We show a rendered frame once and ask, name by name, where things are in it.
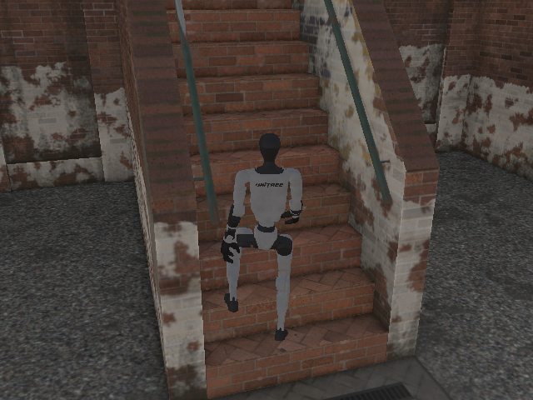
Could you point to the left robot hand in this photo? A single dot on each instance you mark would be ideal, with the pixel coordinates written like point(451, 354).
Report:
point(225, 250)

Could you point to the right robot thigh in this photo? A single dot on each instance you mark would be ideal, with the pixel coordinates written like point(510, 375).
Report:
point(284, 248)

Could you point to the robot left upper arm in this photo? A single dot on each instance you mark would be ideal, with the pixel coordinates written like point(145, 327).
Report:
point(239, 193)

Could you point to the robot right upper arm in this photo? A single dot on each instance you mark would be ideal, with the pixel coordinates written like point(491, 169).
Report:
point(294, 177)

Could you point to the right robot forearm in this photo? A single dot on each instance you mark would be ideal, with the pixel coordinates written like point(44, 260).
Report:
point(295, 214)

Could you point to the left robot shin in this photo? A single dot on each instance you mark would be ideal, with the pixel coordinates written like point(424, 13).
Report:
point(232, 276)

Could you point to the left robot forearm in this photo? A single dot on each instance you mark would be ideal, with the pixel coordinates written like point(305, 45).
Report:
point(231, 227)

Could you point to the right robot hand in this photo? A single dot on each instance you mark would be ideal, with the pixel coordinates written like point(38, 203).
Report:
point(287, 215)

